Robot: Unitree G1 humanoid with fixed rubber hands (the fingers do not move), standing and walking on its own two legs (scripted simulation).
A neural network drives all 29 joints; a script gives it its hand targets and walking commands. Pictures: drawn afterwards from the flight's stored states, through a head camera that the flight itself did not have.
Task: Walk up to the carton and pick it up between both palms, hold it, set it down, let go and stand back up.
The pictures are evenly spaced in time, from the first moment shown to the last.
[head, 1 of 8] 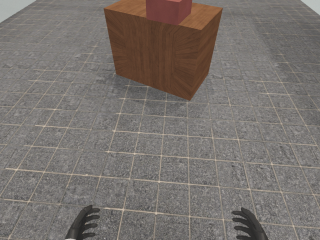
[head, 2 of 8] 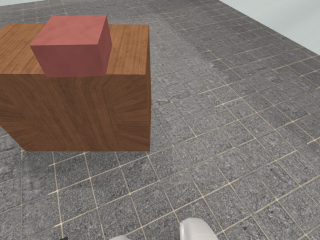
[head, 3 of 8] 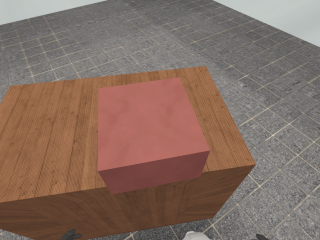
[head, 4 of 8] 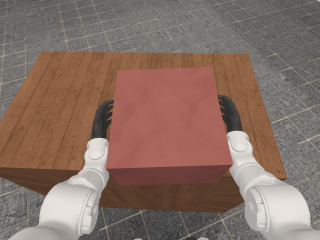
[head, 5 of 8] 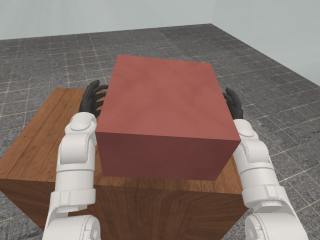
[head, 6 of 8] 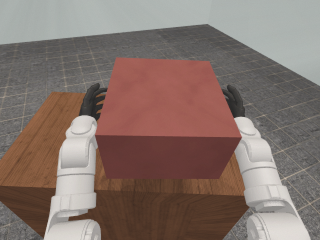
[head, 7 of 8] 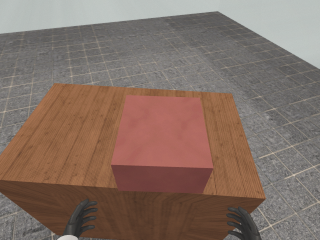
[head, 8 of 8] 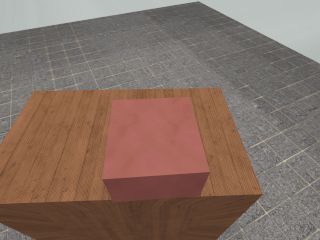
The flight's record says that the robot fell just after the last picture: no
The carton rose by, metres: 0.20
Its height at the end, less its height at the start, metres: +0.00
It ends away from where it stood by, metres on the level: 0.02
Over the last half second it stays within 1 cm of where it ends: yes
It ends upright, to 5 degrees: yes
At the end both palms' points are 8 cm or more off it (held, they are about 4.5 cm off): yes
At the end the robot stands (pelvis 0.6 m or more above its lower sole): yes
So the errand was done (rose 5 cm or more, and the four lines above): yes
